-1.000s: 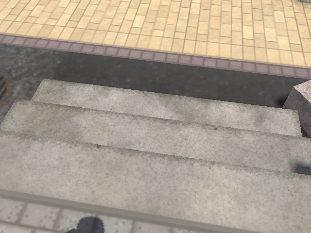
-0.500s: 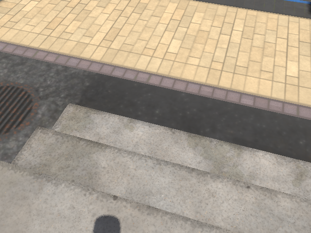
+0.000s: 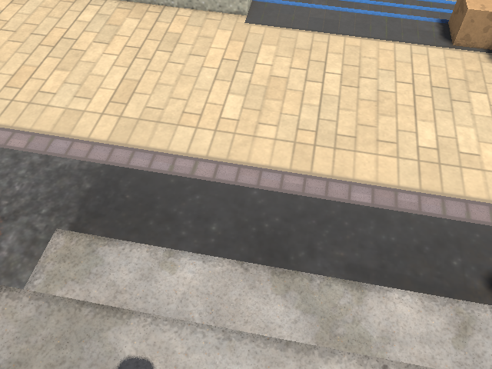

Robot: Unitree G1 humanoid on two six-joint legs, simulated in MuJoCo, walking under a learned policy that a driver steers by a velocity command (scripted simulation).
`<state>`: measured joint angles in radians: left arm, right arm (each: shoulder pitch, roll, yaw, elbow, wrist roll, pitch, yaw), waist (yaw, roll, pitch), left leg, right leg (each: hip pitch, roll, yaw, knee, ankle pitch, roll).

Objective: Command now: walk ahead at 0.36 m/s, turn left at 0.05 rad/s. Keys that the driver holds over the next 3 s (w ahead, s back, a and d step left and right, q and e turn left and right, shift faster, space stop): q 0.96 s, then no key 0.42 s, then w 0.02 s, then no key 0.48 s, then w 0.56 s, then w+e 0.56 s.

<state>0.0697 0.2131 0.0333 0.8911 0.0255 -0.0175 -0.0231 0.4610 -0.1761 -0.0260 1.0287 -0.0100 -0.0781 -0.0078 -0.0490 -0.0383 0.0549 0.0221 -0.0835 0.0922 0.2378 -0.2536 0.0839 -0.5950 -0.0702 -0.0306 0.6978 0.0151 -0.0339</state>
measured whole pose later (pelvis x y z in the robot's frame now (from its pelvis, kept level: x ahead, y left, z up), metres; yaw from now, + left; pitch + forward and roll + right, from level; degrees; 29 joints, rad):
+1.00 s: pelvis +0.06 +0.00 -0.01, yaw +31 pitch +1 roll +0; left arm 0.15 0.26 0.03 0.66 0.00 0.05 0.02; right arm 0.20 -0.29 -0.09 0.71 -0.01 0.07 0.02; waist -0.05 0.01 0.03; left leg -0.35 -0.14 -0.16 0.47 -0.13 0.06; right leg -0.31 0.06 0.04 0.65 -0.39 -0.01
